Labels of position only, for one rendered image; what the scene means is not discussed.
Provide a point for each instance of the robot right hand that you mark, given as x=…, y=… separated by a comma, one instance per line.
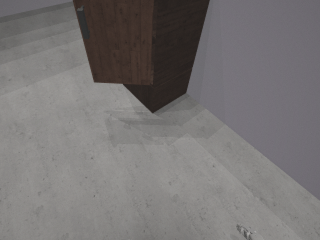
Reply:
x=248, y=232

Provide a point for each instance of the handle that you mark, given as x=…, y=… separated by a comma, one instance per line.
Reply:
x=83, y=22

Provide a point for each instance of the cupboard door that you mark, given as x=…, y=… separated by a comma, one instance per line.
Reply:
x=119, y=49

